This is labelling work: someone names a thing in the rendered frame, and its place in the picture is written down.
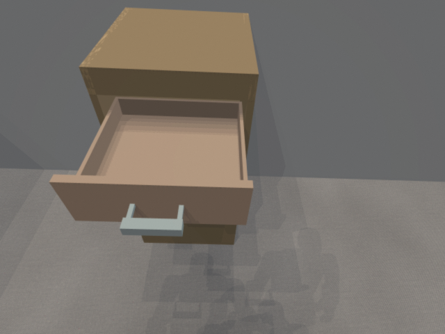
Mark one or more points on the drawer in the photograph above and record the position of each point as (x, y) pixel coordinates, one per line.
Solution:
(159, 154)

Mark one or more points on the cabinet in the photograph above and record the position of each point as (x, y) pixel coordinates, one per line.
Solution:
(176, 54)

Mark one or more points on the handle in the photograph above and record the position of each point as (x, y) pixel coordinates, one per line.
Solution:
(152, 226)

